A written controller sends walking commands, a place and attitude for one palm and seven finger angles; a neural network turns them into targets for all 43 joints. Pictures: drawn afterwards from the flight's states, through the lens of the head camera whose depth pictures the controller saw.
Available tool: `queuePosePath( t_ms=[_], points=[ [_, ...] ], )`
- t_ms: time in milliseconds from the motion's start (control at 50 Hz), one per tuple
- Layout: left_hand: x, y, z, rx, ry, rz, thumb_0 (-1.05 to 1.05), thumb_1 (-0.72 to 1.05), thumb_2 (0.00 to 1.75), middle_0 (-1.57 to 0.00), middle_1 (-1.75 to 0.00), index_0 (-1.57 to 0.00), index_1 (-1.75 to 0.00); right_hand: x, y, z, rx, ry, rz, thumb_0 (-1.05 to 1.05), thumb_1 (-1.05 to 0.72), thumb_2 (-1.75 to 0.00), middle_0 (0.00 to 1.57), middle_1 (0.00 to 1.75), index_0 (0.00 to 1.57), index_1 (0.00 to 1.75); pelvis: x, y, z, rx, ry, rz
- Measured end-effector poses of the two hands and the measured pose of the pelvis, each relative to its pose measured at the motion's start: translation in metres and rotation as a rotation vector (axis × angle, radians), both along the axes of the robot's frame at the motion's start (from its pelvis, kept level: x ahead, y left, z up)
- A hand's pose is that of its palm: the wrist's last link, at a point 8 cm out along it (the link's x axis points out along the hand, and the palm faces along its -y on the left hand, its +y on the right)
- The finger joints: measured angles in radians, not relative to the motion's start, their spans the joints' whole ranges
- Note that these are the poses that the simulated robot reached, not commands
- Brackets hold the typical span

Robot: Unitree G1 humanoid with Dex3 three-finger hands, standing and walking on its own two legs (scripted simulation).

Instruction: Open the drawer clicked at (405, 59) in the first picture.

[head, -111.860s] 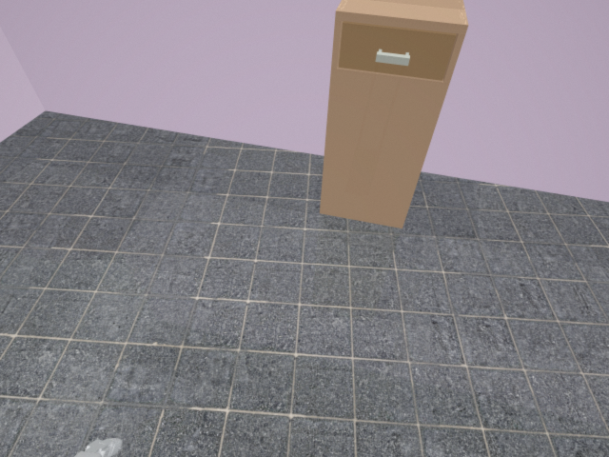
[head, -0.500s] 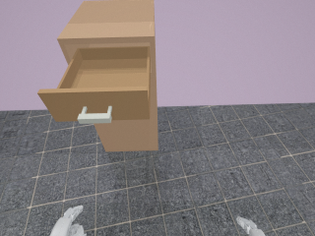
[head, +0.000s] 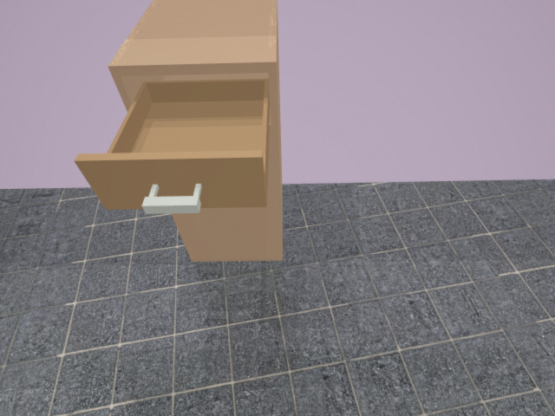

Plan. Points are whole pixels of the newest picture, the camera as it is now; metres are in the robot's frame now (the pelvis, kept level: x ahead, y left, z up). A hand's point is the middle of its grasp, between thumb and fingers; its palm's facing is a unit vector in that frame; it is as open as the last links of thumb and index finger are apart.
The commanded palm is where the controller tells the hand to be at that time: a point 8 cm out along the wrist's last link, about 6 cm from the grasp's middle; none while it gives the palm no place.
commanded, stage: let the arm hang, fingers relaxed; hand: left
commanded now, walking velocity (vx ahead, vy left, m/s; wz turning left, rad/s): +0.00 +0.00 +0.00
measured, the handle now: (174, 196) +0.49 +0.23 +0.00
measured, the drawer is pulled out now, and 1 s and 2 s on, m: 0.30 0.30 0.30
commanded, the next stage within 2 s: look to check the result in 0.38 s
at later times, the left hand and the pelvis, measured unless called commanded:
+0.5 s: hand out of the picture +0.01 +0.16 -0.17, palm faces +0.03 -0.98 -0.20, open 7.4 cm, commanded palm none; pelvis +0.02 -0.02 +0.00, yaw +0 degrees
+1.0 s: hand out of the picture +0.03 +0.14 -0.17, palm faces +0.03 -0.98 -0.21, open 7.4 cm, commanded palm none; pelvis +0.03 -0.03 +0.00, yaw +0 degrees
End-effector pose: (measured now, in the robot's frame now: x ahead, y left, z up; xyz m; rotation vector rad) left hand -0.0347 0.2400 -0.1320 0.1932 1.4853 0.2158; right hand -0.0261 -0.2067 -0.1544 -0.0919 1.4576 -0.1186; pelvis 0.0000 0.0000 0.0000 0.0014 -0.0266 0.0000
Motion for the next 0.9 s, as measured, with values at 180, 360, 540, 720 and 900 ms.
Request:
queuePosePath(
  t_ms=[180,360,540,720,900],
  points=[
    [0.037,-0.03,-0.009,-0.06,-0.091,-0.023,0.0,0.91,0.9,-0.2,-0.3,-0.2,-0.3,0.006,0.001,0.001,0.007,-0.022,-0.024,0.0,-0.9,-0.9,0.2,0.3,0.2,0.29,0.004,-0.007,0.0,0.003,-0.002,-0.006],
    [0.046,-0.034,-0.011,-0.062,-0.092,-0.021,0.01,0.92,0.9,-0.2,-0.3,-0.2,-0.3,0.004,-0.009,0.005,-0.018,-0.001,-0.037,0.0,-0.9,-0.9,0.2,0.3,0.2,0.29,0.011,-0.013,0.001,0.002,0.001,-0.007],
    [0.044,-0.037,-0.009,-0.054,-0.069,-0.009,0.0,0.91,0.9,-0.2,-0.3,-0.2,-0.3,0.007,-0.014,0.004,-0.019,0.017,-0.035,0.0,-0.9,-0.9,0.2,0.3,0.2,0.29,0.017,-0.016,0.001,0.003,0.002,-0.004],
    [0.047,-0.041,-0.008,-0.05,-0.06,-0.006,0.0,0.91,0.9,-0.2,-0.3,-0.2,-0.3,0.018,-0.016,0.003,-0.011,0.007,-0.031,0.0,-0.9,-0.9,0.2,0.3,0.2,0.29,0.022,-0.02,0.001,0.003,0.003,-0.005],
    [0.055,-0.045,-0.008,-0.053,-0.066,-0.009,0.0,0.91,0.9,-0.2,-0.3,-0.2,-0.3,0.029,-0.02,0.002,-0.013,-0.005,-0.032,0.0,-0.9,-0.9,0.2,0.3,0.2,0.29,0.027,-0.024,0.001,0.003,0.006,-0.008]
  ],
)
